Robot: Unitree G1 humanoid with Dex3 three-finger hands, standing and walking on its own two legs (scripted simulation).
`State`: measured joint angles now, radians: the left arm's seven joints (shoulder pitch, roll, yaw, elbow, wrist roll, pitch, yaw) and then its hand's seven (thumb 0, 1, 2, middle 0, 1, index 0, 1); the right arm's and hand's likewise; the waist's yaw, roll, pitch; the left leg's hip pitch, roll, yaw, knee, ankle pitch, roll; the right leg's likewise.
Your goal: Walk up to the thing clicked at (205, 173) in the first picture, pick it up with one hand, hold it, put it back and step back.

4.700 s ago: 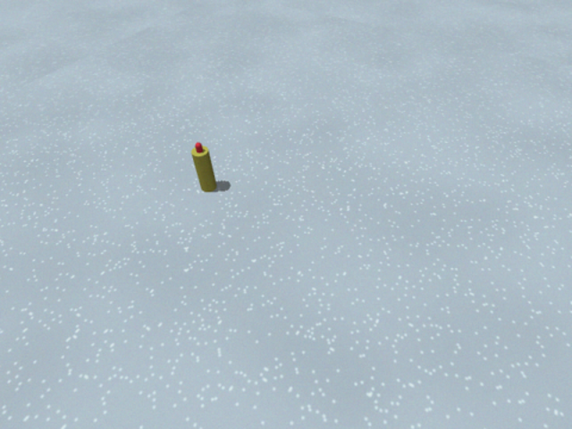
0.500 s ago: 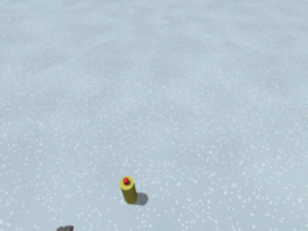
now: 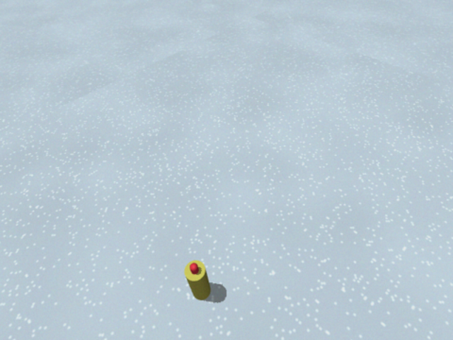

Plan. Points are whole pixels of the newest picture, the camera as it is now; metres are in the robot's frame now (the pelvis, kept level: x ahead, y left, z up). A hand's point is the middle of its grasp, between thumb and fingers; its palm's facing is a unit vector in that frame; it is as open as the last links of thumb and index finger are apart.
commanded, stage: walk up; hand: left
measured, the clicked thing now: (197, 279) +0.45 +0.19 -0.64
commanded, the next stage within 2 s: stand in 0.78 s
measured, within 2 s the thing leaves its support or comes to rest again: neither
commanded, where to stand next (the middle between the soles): +0.09 -0.01 m, yaw -1 degrees
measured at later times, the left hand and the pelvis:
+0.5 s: hand out of the picture +0.10 +0.24 -0.15, palm faces -0.03 -0.95 -0.33, open 7.4 cm; pelvis +0.01 +0.00 +0.00, yaw +0 degrees
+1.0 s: hand out of the picture +0.09 +0.25 -0.15, palm faces -0.03 -0.94 -0.34, open 7.4 cm; pelvis +0.01 +0.00 +0.00, yaw +0 degrees
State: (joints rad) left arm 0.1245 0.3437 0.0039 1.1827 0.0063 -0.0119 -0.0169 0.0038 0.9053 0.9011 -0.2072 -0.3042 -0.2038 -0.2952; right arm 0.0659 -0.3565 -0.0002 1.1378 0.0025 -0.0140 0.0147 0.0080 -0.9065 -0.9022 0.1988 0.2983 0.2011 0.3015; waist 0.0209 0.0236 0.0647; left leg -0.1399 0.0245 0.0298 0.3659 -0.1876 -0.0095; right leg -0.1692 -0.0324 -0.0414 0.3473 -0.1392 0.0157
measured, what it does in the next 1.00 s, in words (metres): stands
